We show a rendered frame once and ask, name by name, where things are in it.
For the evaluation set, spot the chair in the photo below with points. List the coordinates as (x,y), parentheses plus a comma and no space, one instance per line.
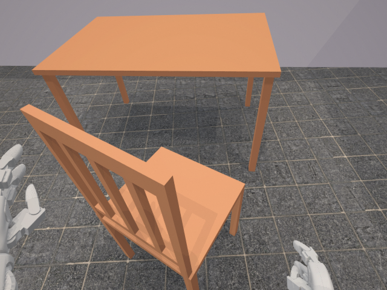
(171,206)

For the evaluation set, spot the left robot forearm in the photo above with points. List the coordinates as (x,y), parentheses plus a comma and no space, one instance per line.
(7,279)

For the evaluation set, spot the table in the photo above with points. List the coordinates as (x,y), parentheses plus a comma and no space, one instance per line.
(184,45)

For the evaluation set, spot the robot left hand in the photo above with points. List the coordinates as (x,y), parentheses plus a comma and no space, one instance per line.
(28,219)

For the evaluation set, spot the robot right hand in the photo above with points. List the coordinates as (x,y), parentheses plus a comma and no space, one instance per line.
(314,277)

